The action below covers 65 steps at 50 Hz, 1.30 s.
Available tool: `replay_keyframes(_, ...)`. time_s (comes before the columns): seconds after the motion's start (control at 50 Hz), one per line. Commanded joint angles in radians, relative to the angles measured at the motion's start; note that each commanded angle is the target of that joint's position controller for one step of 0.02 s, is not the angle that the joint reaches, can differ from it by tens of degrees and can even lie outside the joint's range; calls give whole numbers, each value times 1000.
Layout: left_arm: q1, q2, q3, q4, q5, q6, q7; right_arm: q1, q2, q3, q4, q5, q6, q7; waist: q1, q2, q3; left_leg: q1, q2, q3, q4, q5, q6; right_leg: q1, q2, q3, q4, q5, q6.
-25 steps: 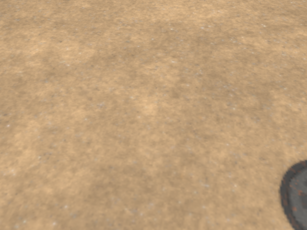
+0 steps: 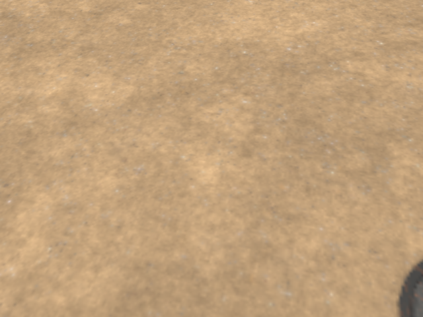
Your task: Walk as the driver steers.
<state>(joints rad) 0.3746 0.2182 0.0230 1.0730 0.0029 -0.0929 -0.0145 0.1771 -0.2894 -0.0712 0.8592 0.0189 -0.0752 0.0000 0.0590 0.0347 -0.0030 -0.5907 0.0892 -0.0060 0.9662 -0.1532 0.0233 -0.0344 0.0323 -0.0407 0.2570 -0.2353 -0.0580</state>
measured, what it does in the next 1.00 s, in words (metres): walks ahead, turning right: left foot, then right foot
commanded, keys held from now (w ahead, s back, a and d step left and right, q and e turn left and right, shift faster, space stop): w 0.28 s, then w+e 0.72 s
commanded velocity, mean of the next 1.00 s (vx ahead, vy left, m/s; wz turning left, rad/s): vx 0.49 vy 0.00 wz -0.30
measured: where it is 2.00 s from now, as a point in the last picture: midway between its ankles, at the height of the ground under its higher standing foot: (295, 171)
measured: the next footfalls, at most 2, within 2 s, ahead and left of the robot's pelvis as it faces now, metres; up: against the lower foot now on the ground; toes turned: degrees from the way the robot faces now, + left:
left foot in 0.26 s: +0.35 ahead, +0.14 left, +0.00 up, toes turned +2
right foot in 0.82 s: +0.62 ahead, -0.13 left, +0.00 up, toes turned -17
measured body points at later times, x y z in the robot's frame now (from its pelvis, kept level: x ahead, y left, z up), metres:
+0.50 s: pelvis +0.29 +0.06 -0.01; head +0.31 +0.06 +0.44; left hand +0.39 +0.33 -0.14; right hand +0.33 -0.21 -0.14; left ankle +0.31 +0.14 -0.75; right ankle +0.31 -0.11 -0.67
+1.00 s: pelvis +0.57 -0.05 -0.01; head +0.60 -0.07 +0.44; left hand +0.75 +0.18 -0.12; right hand +0.62 -0.35 -0.12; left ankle +0.61 +0.12 -0.66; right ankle +0.58 -0.11 -0.75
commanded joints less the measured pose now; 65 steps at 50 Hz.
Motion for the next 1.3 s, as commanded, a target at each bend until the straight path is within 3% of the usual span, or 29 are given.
replay_keyframes(0.02,1,173,25,-46,2,-2,19,-133,-16,3,-90,-3,-9,6,0,-98,98,-138,12,10,-172,122,-28,4,-226,156,-154,293,-117)
replay_keyframes(0.12,84,175,28,-28,-12,5,28,-292,-5,19,-136,8,-16,30,36,-102,142,-55,-29,39,-396,247,-15,15,-239,103,-178,283,-117)
replay_keyframes(0.18,94,183,38,-22,-18,17,31,-328,-25,18,-157,11,-25,47,12,-106,142,-52,-37,25,-454,196,24,123,-284,94,-121,395,-107)
replay_keyframes(0.22,71,208,50,-33,-15,25,32,-260,-66,1,-143,8,-27,49,-44,-134,71,71,-79,48,-457,125,57,176,-296,83,-10,687,-88)
replay_keyframes(0.26,46,202,49,-48,-5,42,33,23,-139,-40,-59,9,-21,35,-190,-148,-110,451,-121,77,-458,112,113,100,-238,38,325,906,-46)
replay_keyframes(0.28,62,161,32,-74,13,42,33,208,-204,-56,-18,-6,-16,23,-236,-35,-257,791,76,-156,-414,73,176,-159,-180,17,644,571,-23)
replay_keyframes(0.3,207,-1,-11,-70,0,21,16,246,-234,-57,8,-10,-15,33,-141,247,-419,1077,312,-674,-569,-216,342,-522,27,77,985,-282,28)
replay_keyframes(0.32,106,123,18,-69,-33,-6,11,212,-130,-30,3,-5,-18,31,-187,130,-331,988,285,-712,-671,-316,289,-620,-13,201,1092,-331,4)
replay_keyframes(0.34,-3,179,37,-114,-63,-21,11,116,-102,-19,-7,-7,-25,26,-165,100,-158,827,262,-543,-701,-252,240,-675,-60,174,1101,-243,-11)
replay_keyframes(0.36,-49,175,39,-124,-61,-25,20,36,-83,-12,-17,-12,-33,26,-129,7,-80,666,232,-415,-735,-123,216,-632,-115,155,1054,-144,-11)
replay_keyframes(0.38,-59,162,47,-123,-46,-18,28,-8,-54,-5,-15,-20,-43,29,-96,-9,-31,552,198,-312,-765,-31,197,-588,-146,152,999,-85,-6)
replay_keyframes(0.42,-1,109,48,-111,-41,14,29,-35,-22,2,4,-32,-53,34,-44,35,-17,439,155,-186,-820,22,178,-489,-180,162,946,-42,-1)
replay_keyframes(0.5,-81,97,54,-163,-34,49,33,-3,-66,-9,42,-36,-60,15,-35,18,60,382,154,-48,-885,89,188,-598,-195,170,834,64,26)
replay_keyframes(0.6,-235,83,46,-228,-21,31,3,36,-102,-12,53,-33,-50,-12,-78,-9,81,437,117,114,-891,190,150,-614,-165,93,533,324,36)
replay_keyframes(0.7,-390,70,30,-323,-22,31,-31,146,-131,-21,88,-13,-12,-20,-133,-24,111,658,180,169,-808,309,136,-694,-140,21,388,259,7)
replay_keyframes(0.76,-356,113,49,-359,-26,37,-50,118,-168,-33,70,-6,15,-27,-81,28,51,732,200,209,-645,710,103,-583,-68,-53,372,106,-42)
replay_keyframes(0.8,-135,190,94,-321,-32,42,-47,82,-183,-36,50,-5,33,-35,49,45,-75,666,166,242,-327,890,64,-277,18,-88,327,89,-99)
replay_keyframes(0.82,36,271,132,-282,-32,49,-27,86,-169,-27,32,-13,29,-38,122,-28,-169,453,125,245,-40,663,20,27,-34,52,282,97,-151)
replay_keyframes(0.84,44,382,152,-279,-39,50,-15,191,2,23,-17,-49,-2,-14,3,-300,-254,-23,-83,184,331,-301,-49,393,-304,607,222,-8,-341)
replay_keyframes(0.86,79,316,129,-309,-22,38,-16,105,-65,18,-37,-7,-52,3,57,-202,-391,-165,-140,-62,470,-443,-34,491,-383,906,48,-112,-400)
replay_keyframes(0.88,42,253,112,-306,-10,27,-15,-7,-117,3,-68,31,-80,13,77,-151,-252,-257,-78,-94,455,-348,-1,417,-350,753,27,-43,-333)
replay_keyframes(0.9,-29,218,103,-320,-16,18,-13,-29,-110,7,-73,25,-92,9,34,-71,-160,-231,-29,-89,367,-256,14,266,-305,612,32,55,-292)
replay_keyframes(0.92,-107,183,92,-340,-17,16,-13,-28,-113,0,-59,1,-90,1,-13,-23,-96,-157,4,-84,272,-209,7,109,-263,506,22,168,-263)
replay_keyframes(0.94,-149,158,82,-358,-7,14,-10,-8,-125,-9,-55,-11,-77,-1,-50,-35,-74,-74,26,-90,218,-179,-2,4,-233,442,1,253,-251)
replay_keyframes(1.02,-129,200,90,-364,-15,12,12,-27,-79,-5,-79,-34,-34,-4,-78,-47,-25,-23,21,-50,13,-76,-68,-153,-190,326,-50,385,-247)
replay_keyframes(1.12,-45,198,86,-332,-16,18,27,-193,-34,19,-118,-25,-40,10,4,-105,7,73,-32,-9,-359,291,-74,-205,-121,215,-56,267,-163)
replay_keyframes(1.22,21,199,85,-287,-19,21,26,-274,-81,11,-156,-15,-55,28,28,-119,44,5,-40,-33,-471,234,-19,-21,-213,298,12,244,-151)
replay_keyframes(1.26,18,214,89,-280,-13,30,32,-243,-96,8,-150,-11,-60,36,8,-140,41,0,-45,-18,-480,150,16,67,-250,298,49,355,-136)
replay_keyframes(1.3,-12,217,88,-286,-8,40,35,-109,-130,-11,-112,-11,-62,36,-67,-146,-39,180,-97,38,-509,109,66,96,-212,236,204,680,-102)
